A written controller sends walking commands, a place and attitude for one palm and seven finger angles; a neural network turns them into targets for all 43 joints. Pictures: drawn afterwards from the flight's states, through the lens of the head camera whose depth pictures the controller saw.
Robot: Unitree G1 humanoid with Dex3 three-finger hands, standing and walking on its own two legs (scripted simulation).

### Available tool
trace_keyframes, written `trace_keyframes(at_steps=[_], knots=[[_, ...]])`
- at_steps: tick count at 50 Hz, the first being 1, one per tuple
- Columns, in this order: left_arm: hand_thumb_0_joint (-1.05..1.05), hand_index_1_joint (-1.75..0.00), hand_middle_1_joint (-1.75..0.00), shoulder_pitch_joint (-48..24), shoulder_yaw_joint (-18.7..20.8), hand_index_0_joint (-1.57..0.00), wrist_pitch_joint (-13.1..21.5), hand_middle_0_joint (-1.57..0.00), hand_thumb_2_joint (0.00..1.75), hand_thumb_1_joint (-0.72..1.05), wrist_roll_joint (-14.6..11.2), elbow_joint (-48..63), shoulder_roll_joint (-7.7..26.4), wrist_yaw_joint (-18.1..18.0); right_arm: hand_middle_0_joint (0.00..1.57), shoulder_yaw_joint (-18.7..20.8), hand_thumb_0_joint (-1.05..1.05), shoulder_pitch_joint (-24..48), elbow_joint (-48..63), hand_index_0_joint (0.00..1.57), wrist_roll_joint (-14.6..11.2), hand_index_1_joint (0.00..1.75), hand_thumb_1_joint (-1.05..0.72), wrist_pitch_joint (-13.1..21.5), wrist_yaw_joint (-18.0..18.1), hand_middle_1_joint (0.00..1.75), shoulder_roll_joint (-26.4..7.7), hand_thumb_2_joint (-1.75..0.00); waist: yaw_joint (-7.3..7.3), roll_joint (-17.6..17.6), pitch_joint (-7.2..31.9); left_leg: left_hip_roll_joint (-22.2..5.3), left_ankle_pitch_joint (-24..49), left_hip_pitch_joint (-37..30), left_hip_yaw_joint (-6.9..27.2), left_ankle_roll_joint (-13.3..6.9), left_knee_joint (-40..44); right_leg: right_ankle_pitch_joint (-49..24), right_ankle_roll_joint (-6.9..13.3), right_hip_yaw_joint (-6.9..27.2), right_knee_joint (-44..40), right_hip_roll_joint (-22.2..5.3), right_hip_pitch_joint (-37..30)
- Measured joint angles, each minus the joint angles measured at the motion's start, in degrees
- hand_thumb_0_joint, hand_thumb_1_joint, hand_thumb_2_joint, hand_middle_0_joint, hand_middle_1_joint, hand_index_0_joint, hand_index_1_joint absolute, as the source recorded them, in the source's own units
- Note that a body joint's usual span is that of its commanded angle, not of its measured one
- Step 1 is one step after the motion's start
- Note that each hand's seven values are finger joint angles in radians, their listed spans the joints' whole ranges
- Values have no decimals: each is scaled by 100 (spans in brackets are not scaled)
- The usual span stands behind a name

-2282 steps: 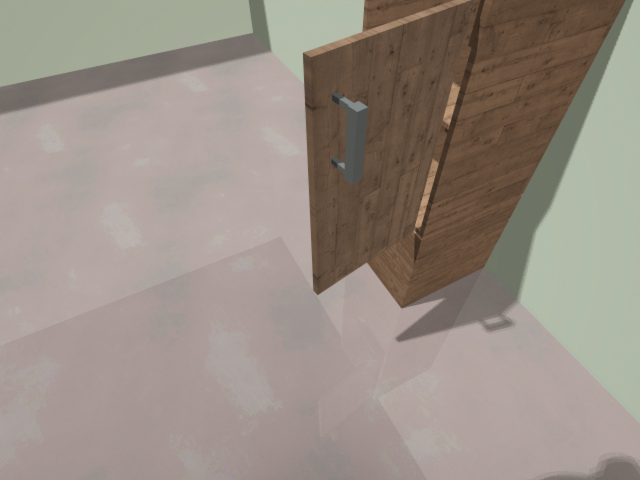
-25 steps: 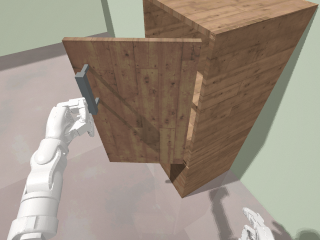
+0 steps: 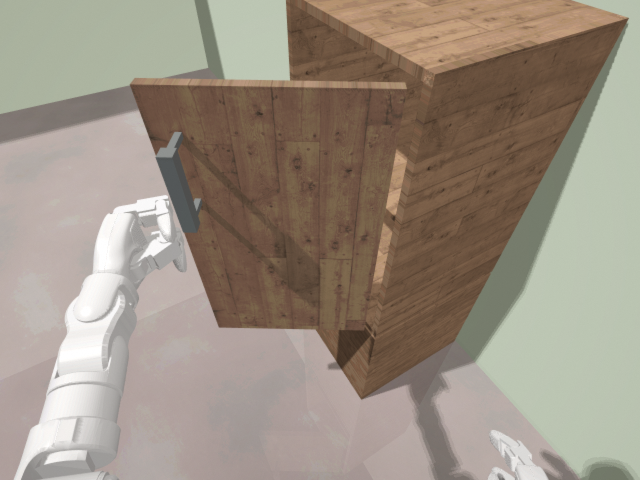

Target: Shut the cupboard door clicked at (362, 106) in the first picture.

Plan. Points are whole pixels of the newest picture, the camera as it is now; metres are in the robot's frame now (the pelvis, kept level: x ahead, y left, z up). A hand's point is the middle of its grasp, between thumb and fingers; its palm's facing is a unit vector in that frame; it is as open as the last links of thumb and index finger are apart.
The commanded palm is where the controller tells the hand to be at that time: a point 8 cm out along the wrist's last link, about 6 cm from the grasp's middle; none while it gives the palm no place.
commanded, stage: bring the fist close to the handle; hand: left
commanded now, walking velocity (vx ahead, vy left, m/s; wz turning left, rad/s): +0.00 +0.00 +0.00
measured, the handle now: (184, 183) +0.48 +0.22 +0.12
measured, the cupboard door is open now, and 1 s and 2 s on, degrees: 58 47 30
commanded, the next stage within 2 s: push the door shut along its arc in 0.02 s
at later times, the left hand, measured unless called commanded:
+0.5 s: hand (197, 208) +0.41 +0.18 +0.13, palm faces -0.05 -1.00 -0.02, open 3.1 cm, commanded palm +0.40 +0.23 +0.12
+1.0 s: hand (222, 184) +0.46 +0.16 +0.13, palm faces -0.19 -0.98 -0.01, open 3.1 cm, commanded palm +0.46 +0.22 +0.12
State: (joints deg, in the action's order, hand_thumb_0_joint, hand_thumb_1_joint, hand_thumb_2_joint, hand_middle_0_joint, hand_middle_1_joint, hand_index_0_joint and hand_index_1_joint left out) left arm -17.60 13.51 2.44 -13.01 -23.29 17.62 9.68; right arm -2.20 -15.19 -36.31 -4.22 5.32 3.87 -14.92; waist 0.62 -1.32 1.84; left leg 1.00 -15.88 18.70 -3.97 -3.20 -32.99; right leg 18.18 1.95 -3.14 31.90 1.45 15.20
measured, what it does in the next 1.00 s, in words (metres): stands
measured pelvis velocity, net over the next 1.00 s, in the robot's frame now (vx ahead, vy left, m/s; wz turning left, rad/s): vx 0.00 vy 0.00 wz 0.00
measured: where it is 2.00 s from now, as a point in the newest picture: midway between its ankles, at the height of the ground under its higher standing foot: outside the picture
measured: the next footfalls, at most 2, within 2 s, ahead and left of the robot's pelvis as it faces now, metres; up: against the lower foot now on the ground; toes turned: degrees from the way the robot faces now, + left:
none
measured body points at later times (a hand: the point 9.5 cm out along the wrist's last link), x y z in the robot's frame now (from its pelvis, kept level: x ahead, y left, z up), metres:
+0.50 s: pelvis -0.01 +0.00 +0.00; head +0.02 -0.01 +0.45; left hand +0.41 +0.24 +0.14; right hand +0.09 -0.26 -0.11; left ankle +0.02 +0.08 -0.73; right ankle -0.02 -0.10 -0.73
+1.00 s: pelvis +0.00 +0.00 -0.01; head +0.05 +0.00 +0.44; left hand +0.47 +0.22 +0.14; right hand +0.05 -0.28 -0.12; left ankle +0.02 +0.08 -0.73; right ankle -0.02 -0.10 -0.73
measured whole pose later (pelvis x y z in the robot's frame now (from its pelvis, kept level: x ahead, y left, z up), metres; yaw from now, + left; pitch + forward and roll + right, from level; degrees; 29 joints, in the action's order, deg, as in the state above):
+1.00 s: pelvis +0.00 +0.00 -0.01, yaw +0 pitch +9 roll -1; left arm -49.5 15.1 13.1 -11.7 -63.4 27.3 24.2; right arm -1.7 -20.3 -39.3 -3.5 2.9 3.8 -17.5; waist 6.8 -1.5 2.8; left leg 0.3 -17.5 30.0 -3.4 -3.0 -38.6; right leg 19.6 2.3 -3.8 36.9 1.9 26.1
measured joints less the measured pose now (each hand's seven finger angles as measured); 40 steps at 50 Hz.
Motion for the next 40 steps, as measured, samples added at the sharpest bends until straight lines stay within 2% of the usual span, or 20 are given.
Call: trace_keyframes(at_steps=[10,15,21,27,33,40], knots=[[2,-150,-150,-440,-126,-130,94,-130,90,90,-50,-491,51,172,20,-49,1,84,-34,20,-30,30,-90,18,45,30,-23,-90,3,-37,-25,23,66,92,78,-9,-34,-48,-1,-84,11,-21,52],[2,-150,-150,-961,-190,-130,169,-130,90,90,34,-1093,139,241,20,-94,1,117,-82,20,-12,30,-90,22,75,30,-32,-90,86,-13,-112,33,90,220,105,-9,-87,-46,4,-116,86,-35,180],[2,-150,-150,-1594,-89,-130,488,-130,90,90,71,-1750,325,432,20,-87,1,-32,-154,20,17,30,-90,19,50,30,-51,-90,210,28,-102,11,70,383,76,5,-140,-30,21,-87,157,-17,364],[2,-150,-150,-1911,-8,-130,587,-131,90,90,37,-2445,511,710,20,-6,1,-341,-212,20,5,30,-90,-90,-3,30,-152,-90,283,-27,17,2,-8,517,54,4,-220,40,18,-63,237,-11,505],[2,-150,-150,-2152,-50,-130,784,-131,90,90,23,-2727,495,856,20,67,1,-495,-287,20,20,30,-90,-140,-15,30,-214,-90,334,-35,-15,-4,-56,658,66,9,-310,87,24,-75,316,-8,638],[2,-150,-150,-2638,110,-130,967,-130,90,90,129,-3346,676,968,20,56,1,-475,-348,20,54,30,-91,-185,-15,30,-201,-90,465,30,11,-35,-94,862,68,23,-414,117,41,-77,408,18,840]])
